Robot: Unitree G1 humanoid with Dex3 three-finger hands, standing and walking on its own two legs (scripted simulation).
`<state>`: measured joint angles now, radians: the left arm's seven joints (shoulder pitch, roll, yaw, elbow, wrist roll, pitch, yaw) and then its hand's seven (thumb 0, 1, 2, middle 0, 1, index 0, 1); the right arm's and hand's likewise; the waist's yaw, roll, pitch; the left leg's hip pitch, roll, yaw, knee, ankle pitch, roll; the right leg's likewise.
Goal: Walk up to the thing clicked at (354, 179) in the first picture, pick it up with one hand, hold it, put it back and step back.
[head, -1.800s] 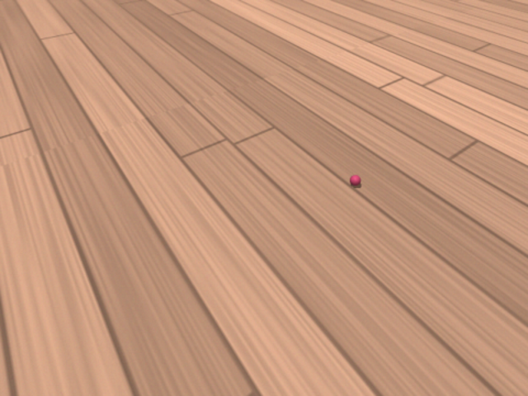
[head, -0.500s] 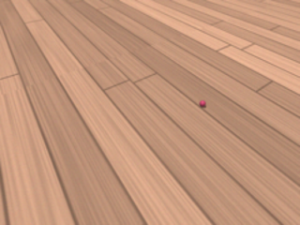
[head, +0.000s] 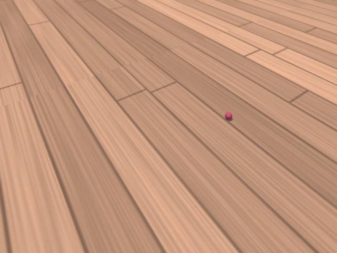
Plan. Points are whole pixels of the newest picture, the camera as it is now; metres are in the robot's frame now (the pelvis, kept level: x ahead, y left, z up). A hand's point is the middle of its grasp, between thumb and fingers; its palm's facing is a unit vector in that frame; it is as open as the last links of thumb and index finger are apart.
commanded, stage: stand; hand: left
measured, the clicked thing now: (228, 115) +1.33 -0.48 -0.75
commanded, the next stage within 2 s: walk up in 0.62 s
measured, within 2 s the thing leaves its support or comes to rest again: neither
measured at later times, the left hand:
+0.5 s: hand out of the picture +0.07 +0.25 -0.16, palm faces -0.03 -0.94 -0.34, open 7.4 cm
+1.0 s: hand (93, 224) +0.23 +0.23 -0.13, palm faces -0.24 -0.81 -0.53, open 7.4 cm
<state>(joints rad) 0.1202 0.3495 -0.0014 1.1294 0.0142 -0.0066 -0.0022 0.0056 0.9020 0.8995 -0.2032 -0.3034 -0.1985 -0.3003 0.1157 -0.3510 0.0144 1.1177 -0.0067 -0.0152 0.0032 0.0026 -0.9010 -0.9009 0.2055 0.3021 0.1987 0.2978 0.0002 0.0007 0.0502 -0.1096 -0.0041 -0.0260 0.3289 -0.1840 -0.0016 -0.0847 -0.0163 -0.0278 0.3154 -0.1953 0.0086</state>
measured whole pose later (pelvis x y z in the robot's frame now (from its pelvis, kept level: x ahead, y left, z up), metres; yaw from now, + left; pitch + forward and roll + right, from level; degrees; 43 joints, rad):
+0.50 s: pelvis +0.00 +0.00 +0.00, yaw +0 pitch -2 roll +0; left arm 0.12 0.35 0.00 1.13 0.01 -0.01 0.00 0.01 0.90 0.90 -0.20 -0.30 -0.20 -0.30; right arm 0.12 -0.35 0.01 1.12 -0.01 -0.01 0.00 0.00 -0.90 -0.90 0.21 0.30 0.20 0.30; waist 0.00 0.00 0.05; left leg -0.10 0.00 -0.03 0.32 -0.18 0.00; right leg -0.08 -0.02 -0.03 0.31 -0.19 0.01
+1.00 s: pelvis +0.08 -0.06 -0.04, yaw -19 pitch -4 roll +0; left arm 0.28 0.47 0.11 0.94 0.01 -0.04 -0.06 0.01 0.90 0.90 -0.20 -0.30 -0.20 -0.30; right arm 0.16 -0.50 -0.12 0.91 -0.06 0.01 0.09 0.01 -0.90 -0.90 0.20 0.30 0.20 0.30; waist 0.00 0.12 0.05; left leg -0.15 0.14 0.12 0.91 -0.55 0.02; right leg -0.37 -0.08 -0.09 0.79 -0.35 0.00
